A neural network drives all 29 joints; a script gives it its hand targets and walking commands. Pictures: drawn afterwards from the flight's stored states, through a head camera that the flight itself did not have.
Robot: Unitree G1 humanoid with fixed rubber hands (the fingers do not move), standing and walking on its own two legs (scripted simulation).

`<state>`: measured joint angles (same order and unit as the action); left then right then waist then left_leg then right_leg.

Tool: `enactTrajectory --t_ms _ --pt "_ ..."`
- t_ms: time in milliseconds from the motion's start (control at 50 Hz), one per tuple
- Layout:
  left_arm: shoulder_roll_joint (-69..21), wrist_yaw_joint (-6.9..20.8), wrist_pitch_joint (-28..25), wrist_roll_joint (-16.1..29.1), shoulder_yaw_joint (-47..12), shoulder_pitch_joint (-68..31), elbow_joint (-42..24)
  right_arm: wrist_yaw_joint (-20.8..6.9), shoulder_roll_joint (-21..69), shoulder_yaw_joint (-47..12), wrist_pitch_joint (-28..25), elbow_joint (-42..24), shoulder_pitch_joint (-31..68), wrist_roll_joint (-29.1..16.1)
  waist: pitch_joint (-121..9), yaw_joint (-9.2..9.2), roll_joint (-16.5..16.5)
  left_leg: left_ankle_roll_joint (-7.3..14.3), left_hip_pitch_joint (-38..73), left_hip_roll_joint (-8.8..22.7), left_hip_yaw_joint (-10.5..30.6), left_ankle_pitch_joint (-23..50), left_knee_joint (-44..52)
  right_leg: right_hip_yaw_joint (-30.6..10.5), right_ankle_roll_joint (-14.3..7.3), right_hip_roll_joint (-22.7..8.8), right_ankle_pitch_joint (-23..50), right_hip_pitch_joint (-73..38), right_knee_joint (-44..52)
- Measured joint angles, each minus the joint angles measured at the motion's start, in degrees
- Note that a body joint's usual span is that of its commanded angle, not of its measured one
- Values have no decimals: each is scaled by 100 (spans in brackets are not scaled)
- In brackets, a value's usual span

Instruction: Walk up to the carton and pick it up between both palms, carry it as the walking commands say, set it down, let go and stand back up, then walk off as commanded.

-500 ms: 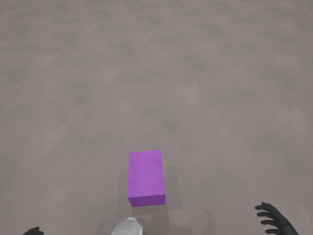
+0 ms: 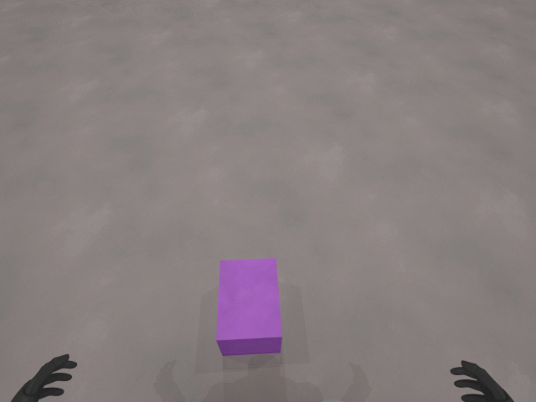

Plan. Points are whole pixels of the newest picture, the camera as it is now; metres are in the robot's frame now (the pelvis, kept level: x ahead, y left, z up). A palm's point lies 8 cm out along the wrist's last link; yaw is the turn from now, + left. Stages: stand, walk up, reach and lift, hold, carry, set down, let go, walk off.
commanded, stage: walk up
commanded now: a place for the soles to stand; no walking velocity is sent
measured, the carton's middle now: (249, 305) +0.53 +0.08 -0.66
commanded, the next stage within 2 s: none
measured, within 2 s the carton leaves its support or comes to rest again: neither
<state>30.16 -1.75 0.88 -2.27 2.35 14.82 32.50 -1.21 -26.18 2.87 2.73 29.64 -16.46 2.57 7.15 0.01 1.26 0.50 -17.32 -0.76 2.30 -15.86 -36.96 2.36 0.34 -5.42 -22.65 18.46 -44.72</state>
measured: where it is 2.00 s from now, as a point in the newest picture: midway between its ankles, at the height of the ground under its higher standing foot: outside the picture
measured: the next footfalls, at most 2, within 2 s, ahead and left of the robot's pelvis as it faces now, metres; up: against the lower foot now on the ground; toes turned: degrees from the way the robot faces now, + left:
right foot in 1.48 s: +0.12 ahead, -0.06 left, +0.00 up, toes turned +5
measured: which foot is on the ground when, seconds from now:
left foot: down 0.00-1.00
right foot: down 0.00-1.00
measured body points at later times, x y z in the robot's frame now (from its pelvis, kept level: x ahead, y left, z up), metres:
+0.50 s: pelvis +0.01 +0.02 +0.02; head +0.02 +0.03 +0.47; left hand +0.14 +0.35 -0.06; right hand +0.20 -0.28 -0.03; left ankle +0.05 +0.15 -0.71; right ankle +0.03 -0.12 -0.71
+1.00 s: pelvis +0.03 +0.02 +0.02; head +0.05 +0.03 +0.47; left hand +0.13 +0.36 -0.06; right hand +0.23 -0.27 -0.04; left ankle +0.05 +0.15 -0.71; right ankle +0.03 -0.12 -0.71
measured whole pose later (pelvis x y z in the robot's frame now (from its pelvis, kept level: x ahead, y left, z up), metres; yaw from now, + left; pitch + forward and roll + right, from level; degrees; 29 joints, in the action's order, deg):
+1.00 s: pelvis +0.03 +0.02 +0.02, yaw +5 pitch -2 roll +0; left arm 27.1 0.6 0.5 -1.1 1.4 13.8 36.6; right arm -1.9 -24.9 1.8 2.1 31.0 -11.6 0.5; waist 4.0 1.3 0.6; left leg -0.8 -14.9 -2.3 7.0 -15.6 -33.0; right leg 5.1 2.4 -4.8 -18.1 11.4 -32.2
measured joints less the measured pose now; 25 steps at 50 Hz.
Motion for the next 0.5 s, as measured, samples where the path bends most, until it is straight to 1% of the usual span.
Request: enactTrajectory --t_ms 20,40,60,80,120,140,160,180,200,240,280,380,500 --pt "5 17 32 26 29 -41 23 6 64 -21 -12 18 45 -1 62 26 46 -104 -31 -23 -20 46 -94 -119 -14 52 -325 85 -217" --pt "-20 25 68 52 33 -55 47 9 129 -54 -24 26 88 -8 92 40 60 -158 -37 -14 -29 7 -153 -206 -28 143 -646 126 -344" --pt "-63 35 88 77 12 -42 62 7 190 -84 -25 16 120 -19 89 35 53 -181 -31 6 -20 -42 -172 -237 -58 221 -818 94 -266" --pt "-127 47 83 99 -23 -15 79 2 236 -107 -12 -2 154 -40 75 17 14 -208 -18 41 10 -80 -182 -223 -83 281 -615 6 -41" --pt "-300 76 21 90 -142 77 94 -13 270 -121 35 -38 196 -103 -6 -33 -144 -186 -23 104 149 -170 -254 -82 -64 348 437 -184 406" --pt "-356 86 -8 69 -204 135 93 -15 281 -119 46 -66 203 -135 -79 -19 -166 -135 -31 65 201 -308 -294 -73 -41 343 554 -196 448" --pt "-396 96 -24 46 -256 173 104 -12 275 -122 42 -94 203 -159 -145 8 -176 -84 -14 31 222 -418 -285 -87 -17 330 498 -200 459" --pt "-426 103 -28 35 -289 182 129 -9 264 -132 21 -103 206 -173 -192 25 -175 -65 22 13 217 -330 -200 -96 4 308 416 -214 475" --pt "-448 110 -23 37 -307 167 154 -9 251 -141 -10 -97 210 -174 -221 33 -174 -78 68 11 204 -89 -75 -93 22 287 366 -237 500" --pt "-466 136 -15 73 -306 95 177 -20 239 -150 -72 -44 234 -161 -257 62 -166 -196 119 14 211 47 44 -77 54 274 373 -299 613" --pt "-457 170 -15 112 -280 32 167 -45 236 -160 -107 22 282 -160 -301 87 -176 -253 131 61 250 9 104 -34 62 318 491 -380 817" --pt "-323 204 -80 125 -226 -81 157 -82 208 -163 -140 43 370 -188 -350 124 -77 -232 169 49 300 101 320 32 71 298 613 -482 1112" --pt "-280 226 -63 130 -149 -123 267 -93 167 -134 -157 69 449 -197 -355 126 -58 -186 190 23 337 106 382 84 124 267 654 -578 1287"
